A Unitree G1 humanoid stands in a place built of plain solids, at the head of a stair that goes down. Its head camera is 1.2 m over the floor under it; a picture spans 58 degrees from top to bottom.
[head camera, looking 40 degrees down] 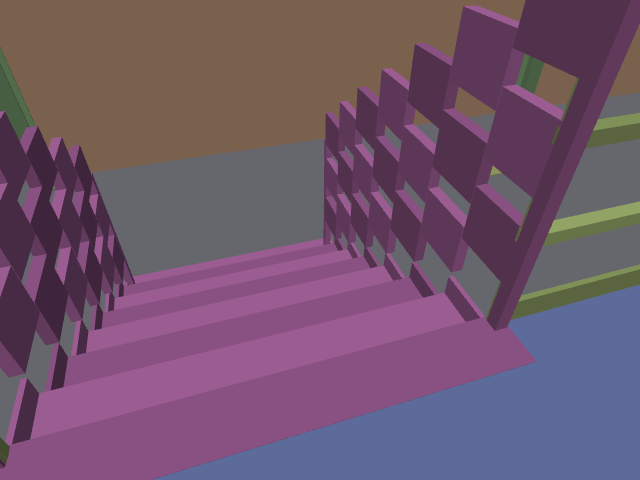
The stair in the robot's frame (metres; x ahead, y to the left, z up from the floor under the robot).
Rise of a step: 0.17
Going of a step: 0.28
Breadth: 1.62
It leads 17 degrees to the left of straight ahead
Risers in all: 8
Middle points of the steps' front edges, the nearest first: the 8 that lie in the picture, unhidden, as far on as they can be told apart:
0.78 0.14 0.00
1.05 0.22 -0.17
1.31 0.30 -0.34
1.58 0.39 -0.51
1.85 0.47 -0.68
2.11 0.56 -0.85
2.38 0.64 -1.02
2.65 0.72 -1.20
